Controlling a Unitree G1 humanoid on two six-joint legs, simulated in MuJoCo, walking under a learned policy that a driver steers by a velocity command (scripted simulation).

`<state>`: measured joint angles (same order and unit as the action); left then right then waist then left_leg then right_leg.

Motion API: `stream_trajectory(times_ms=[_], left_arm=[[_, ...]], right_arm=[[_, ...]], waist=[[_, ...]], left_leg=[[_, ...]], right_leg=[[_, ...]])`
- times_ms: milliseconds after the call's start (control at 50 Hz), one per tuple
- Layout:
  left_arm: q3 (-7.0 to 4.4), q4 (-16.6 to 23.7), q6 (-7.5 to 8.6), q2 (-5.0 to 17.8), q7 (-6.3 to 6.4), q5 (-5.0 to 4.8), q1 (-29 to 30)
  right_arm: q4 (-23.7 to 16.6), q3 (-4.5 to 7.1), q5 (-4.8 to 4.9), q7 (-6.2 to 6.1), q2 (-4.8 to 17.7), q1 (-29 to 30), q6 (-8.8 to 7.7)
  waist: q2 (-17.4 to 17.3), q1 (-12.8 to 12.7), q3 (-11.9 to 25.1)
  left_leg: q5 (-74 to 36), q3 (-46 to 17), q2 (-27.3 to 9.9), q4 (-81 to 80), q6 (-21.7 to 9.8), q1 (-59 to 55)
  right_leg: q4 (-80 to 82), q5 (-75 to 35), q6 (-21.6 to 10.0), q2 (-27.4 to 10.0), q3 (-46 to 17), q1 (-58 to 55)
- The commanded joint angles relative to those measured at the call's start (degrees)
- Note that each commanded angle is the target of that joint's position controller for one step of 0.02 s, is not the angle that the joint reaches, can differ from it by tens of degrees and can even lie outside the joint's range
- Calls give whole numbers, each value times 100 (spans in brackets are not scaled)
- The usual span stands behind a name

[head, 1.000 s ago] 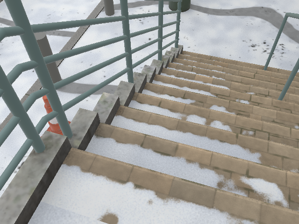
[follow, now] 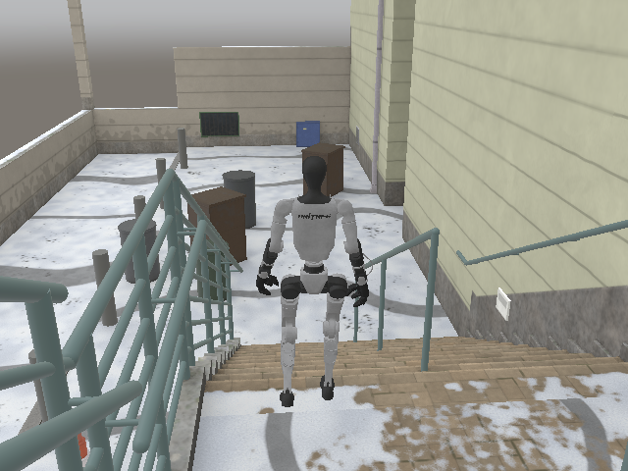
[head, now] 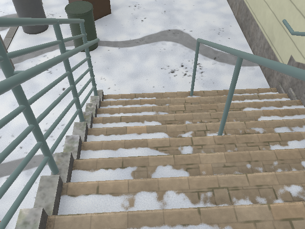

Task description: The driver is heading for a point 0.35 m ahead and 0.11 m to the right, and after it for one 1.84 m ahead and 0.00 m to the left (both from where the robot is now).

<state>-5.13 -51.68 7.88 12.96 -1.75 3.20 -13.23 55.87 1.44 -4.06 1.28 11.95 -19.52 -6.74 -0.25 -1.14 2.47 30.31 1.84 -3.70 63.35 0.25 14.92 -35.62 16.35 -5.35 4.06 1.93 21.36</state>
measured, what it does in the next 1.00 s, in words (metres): goes down, turning right: left foot 0.17 m lower, then right foot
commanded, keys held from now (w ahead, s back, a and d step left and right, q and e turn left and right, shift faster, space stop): w+e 0.30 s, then e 0.40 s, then q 0.30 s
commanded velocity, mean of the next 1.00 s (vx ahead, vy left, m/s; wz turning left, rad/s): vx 0.26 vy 0.00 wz -0.43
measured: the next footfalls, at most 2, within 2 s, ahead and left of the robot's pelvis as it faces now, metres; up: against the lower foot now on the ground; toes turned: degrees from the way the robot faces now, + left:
left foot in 0.42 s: +0.33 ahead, +0.09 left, -0.17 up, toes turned -14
right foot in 0.90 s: +0.30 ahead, -0.18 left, -0.17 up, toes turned -29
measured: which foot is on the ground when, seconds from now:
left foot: up 0.00-0.40, down 0.42-0.92, up 0.94-1.00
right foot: down 0.00-0.42, up 0.44-0.88, down 0.90-1.00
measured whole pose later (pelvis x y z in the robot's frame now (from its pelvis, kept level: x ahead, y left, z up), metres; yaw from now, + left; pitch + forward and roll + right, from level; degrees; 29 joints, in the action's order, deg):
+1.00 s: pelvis +0.26 -0.01 -0.16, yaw -24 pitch +2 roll +1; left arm -0.6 -41.9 3.9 10.7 -2.1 2.1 -13.9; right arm 49.4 1.9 -1.1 -0.6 11.4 -21.8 -4.3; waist 0.6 2.4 0.2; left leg 26.1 5.7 -0.1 45.0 -0.1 21.9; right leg -34.4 11.9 -0.9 -4.4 2.6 24.5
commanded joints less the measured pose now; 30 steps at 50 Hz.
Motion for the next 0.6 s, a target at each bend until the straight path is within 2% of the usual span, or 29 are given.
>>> stream_trajectory(times_ms=[20,40,60,80,100,120,140,160,180,200,220,240,260,280,300,340,360,380,400,420,440,460,480,500,520,540,560,580,600], left_arm=[[-74,-473,55,165,-68,-73,-1523],[16,-385,33,34,-110,-21,-1111],[69,-319,15,-19,-120,9,-992],[37,-233,-5,139,-104,11,-846],[6,-275,-18,380,-84,13,-923],[32,-321,-1,375,-90,48,-1086],[128,-462,18,252,-68,177,-1324],[170,-423,66,172,-16,194,-1514],[296,-595,101,-191,78,193,-1808],[319,-709,109,-171,122,124,-2152],[369,-574,94,-262,164,24,-2015],[386,-467,25,22,110,71,-1871],[397,-330,-22,214,36,109,-1588],[82,-61,-261,958,244,-491,-1420],[99,-58,-425,916,339,-456,-1559],[139,-37,-664,578,560,-214,-1714],[143,-68,-768,525,674,-127,-1719],[150,-79,-802,449,746,-98,-1691],[658,-176,-509,-526,181,56,-2628],[602,80,-425,-30,-175,0,-1869],[650,262,-282,-509,-412,-251,-2435],[557,518,-239,-97,-505,-480,-3156],[508,737,-358,246,-436,-377,-2838],[515,1043,-434,381,-252,-173,-2265],[626,1097,-499,180,-77,-24,-1874],[668,1038,-571,30,-112,-8,-1987],[646,1135,-577,-103,-228,-40,-1887],[684,1114,-572,-154,-349,-19,-1925],[670,1059,-564,-97,-419,169,-1897]], right_arm=[[-787,31,-86,-180,200,583,-97],[-754,-26,-126,-228,8,441,2],[-717,-23,-91,-219,22,238,94],[-751,-19,-97,-177,121,277,143],[-829,-24,-46,-130,87,521,224],[-907,-59,-52,-79,92,716,280],[-777,-158,-145,52,-85,502,285],[-807,-190,-208,162,-87,530,282],[-897,-187,-225,198,-23,922,240],[-1012,-183,-206,179,45,1195,233],[-1124,-193,-184,156,155,1357,219],[-1241,-203,-132,156,53,1455,247],[-1420,-205,-109,164,83,1524,306],[-1287,90,414,63,530,1610,446],[-1374,83,496,-22,514,1812,494],[-1496,20,535,-106,272,2012,328],[-1374,39,557,-160,241,1824,245],[-1173,85,599,-233,261,1280,196],[-187,154,-230,-79,545,-718,137],[-137,487,-228,-99,878,-2060,159],[-302,536,-190,3,1341,-2536,208],[-596,579,-267,289,1782,-1684,273],[-1069,550,-315,303,1553,-664,342],[-1277,416,-63,329,1348,180,301],[-1601,100,-41,265,592,930,194],[-1644,64,-69,194,491,1134,129],[-1459,122,-44,85,649,868,44],[-1142,88,-45,-41,550,407,-33],[-1252,59,-33,-148,539,552,-133]], waist=[[187,-286,-10],[117,88,-231],[115,237,-168],[32,247,-231],[122,173,-179],[253,136,-175],[226,174,-207],[176,13,-134],[46,-194,-194],[157,-327,-154],[-68,-468,46],[181,-365,-23],[249,-187,-136],[35,-228,173],[403,-386,-71],[550,-602,-714],[691,-552,-743],[561,-383,-762],[-154,-156,-976],[-139,978,-387],[-1633,816,1535],[-1423,325,2124],[-793,288,1655],[-466,33,1209],[392,-245,436],[211,-532,-109],[-212,-640,-397],[-261,-495,-435],[-33,-340,-306]], left_leg=[[-488,-830,-122,1316,-155,2885],[-843,-782,-210,1186,-158,2466],[-1063,-756,-246,858,-144,2225],[-1207,-605,-166,528,-26,2271],[-1461,-433,-173,241,45,2213],[-1855,-295,-175,-105,91,2118],[-2810,-313,-193,-4,-5,1973],[-3623,-336,-207,-457,-34,2143],[-4472,-815,-404,-1015,-26,2757],[-4732,-782,-384,-1279,0,3150],[-5801,-612,-304,-2513,-51,2362],[-5756,-183,-66,-2557,-43,1030],[-5436,-122,28,-2438,-18,452],[-4841,-25,601,-2158,118,504],[-4202,-382,493,-2272,181,866],[-3953,-753,430,-3769,249,1312],[-4499,-868,280,-4502,252,1060],[-5402,-841,140,-5394,234,426],[-6845,-551,-520,-6050,-169,-1128],[-5994,-183,-493,-5036,-556,-3337],[-9795,-999,-1789,-2295,-2050,-5601],[-10532,-2232,-2805,-2418,-3132,-5291],[-9421,-2407,-3109,-2701,-3151,-4260],[-6838,-2914,-3200,-3237,-2950,-3038],[-5200,-1860,-2408,-3905,-2295,-1488],[-5622,-936,-1832,-4268,-2085,559],[-6214,-477,-1456,-4423,-2059,1470],[-5468,-355,-1162,-4355,-1871,1434],[-4493,-33,-835,-4436,-1674,1499]], right_leg=[[1174,-2773,-1567,-1693,-2558,-1973],[1187,-3276,-1457,-1589,-2252,-1014],[1343,-3106,-1411,-1449,-2087,-487],[1409,-2730,-1356,-1285,-1969,-144],[1417,-2349,-1278,-1105,-1797,135],[1388,-2213,-1219,-986,-1748,373],[1052,-1861,-1060,-808,-1664,694],[916,-1741,-1040,-659,-1581,627],[483,-1228,-1006,-713,-1948,181],[166,-1108,-1062,-730,-2162,-149],[-315,-522,-826,-292,-1622,406],[-198,-195,-790,-89,-1551,1589],[-289,283,-864,-118,-1867,2241],[-378,-516,-947,-597,-2438,1106],[-748,-609,-971,-571,-2796,796],[-1267,-915,-848,-284,-2873,-77],[-1804,-816,-754,-137,-2737,-290],[-2567,-686,-658,143,-2434,-272],[-3735,1052,-62,138,-2658,840],[-4717,206,133,319,-2202,2360],[-7870,3409,576,1060,-1437,3859],[-9404,3670,710,854,-1221,4616],[-10139,3260,878,426,-1064,5252],[-9877,2493,1047,-41,-1136,5597],[-8353,1047,1016,-537,-1442,5072],[-7742,609,981,-783,-1086,3550],[-7914,805,948,-741,-649,2870],[-7741,209,900,-833,-743,3145],[-6706,-547,868,-870,-643,2957]])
